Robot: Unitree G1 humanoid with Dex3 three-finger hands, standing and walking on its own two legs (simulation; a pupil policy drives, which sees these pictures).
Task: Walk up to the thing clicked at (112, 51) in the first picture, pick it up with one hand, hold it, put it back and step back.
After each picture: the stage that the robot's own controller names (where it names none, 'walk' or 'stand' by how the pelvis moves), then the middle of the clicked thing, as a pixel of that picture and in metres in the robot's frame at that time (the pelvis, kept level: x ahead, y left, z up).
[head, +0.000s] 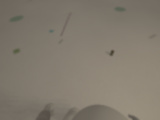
stand; (111, 53) +1.29 -0.43 -0.72
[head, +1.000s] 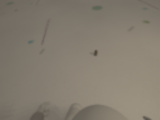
walk; (95, 53) +1.23 -0.02 -0.70
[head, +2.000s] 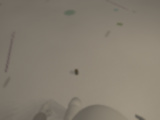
walk; (76, 72) +0.72 +0.27 -0.71
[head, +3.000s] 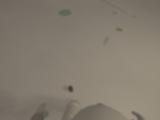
walk; (70, 88) +0.40 +0.25 -0.69
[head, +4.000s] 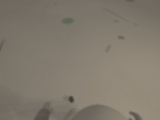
stand; (71, 99) +0.31 +0.23 -0.72
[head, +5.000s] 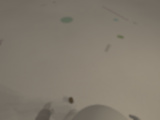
stand; (71, 100) +0.29 +0.23 -0.73
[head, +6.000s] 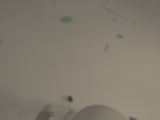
stand; (70, 99) +0.30 +0.24 -0.73
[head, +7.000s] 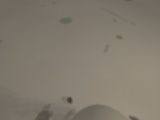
stand; (70, 100) +0.29 +0.25 -0.73
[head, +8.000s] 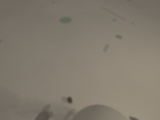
go down; (69, 100) +0.29 +0.25 -0.73
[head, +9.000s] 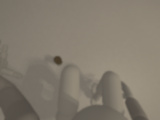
go down; (58, 60) +0.37 +0.28 -0.31
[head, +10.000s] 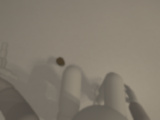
approach; (60, 62) +0.36 +0.28 -0.29
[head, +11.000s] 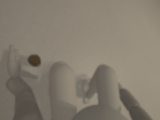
close in; (35, 61) +0.33 +0.31 -0.22
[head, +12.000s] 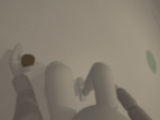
close; (27, 61) +0.34 +0.31 -0.21
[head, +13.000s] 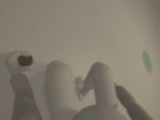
lift; (25, 61) +0.33 +0.31 -0.22
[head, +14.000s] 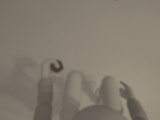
lift; (58, 68) +0.30 +0.24 -0.03
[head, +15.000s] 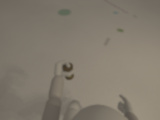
hold; (68, 71) +0.32 +0.17 +0.02
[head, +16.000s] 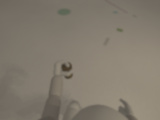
hold; (67, 70) +0.33 +0.18 +0.01
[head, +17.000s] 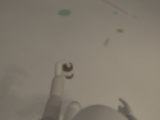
hold; (68, 71) +0.33 +0.17 +0.01
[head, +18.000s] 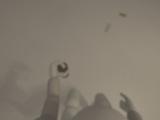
crouch; (63, 70) +0.33 +0.20 -0.04
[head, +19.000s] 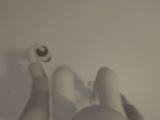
lower; (44, 54) +0.41 +0.29 -0.13
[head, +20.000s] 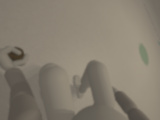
lower; (18, 57) +0.38 +0.32 -0.22
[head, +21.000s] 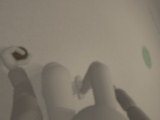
lower; (22, 56) +0.37 +0.32 -0.21
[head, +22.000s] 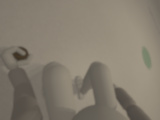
lower; (22, 56) +0.36 +0.32 -0.22
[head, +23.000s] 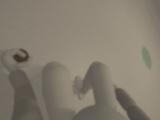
lower; (22, 58) +0.36 +0.32 -0.21
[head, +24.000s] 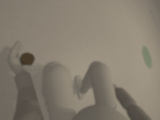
open; (27, 61) +0.35 +0.29 -0.22
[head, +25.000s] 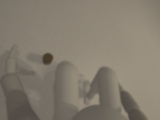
stand; (47, 59) +0.35 +0.28 -0.24
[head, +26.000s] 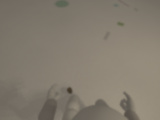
stand; (69, 90) +0.33 +0.21 -0.61
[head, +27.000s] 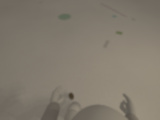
stand; (71, 96) +0.34 +0.22 -0.66
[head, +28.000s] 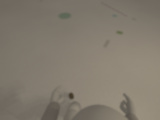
stand; (71, 96) +0.33 +0.21 -0.66
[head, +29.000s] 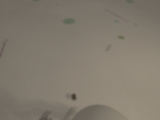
stand; (74, 97) +0.36 +0.20 -0.72
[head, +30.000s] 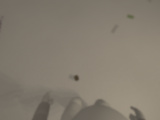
walk; (76, 78) +0.44 +0.18 -0.69
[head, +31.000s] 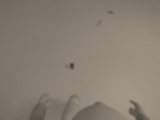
walk; (72, 66) +0.68 +0.26 -0.70
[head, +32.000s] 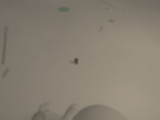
stand; (76, 61) +0.94 +0.27 -0.70
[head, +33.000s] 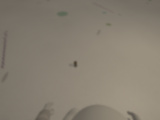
stand; (75, 64) +0.94 +0.28 -0.72
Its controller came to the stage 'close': yes
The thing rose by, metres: 0.71
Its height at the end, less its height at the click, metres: +0.00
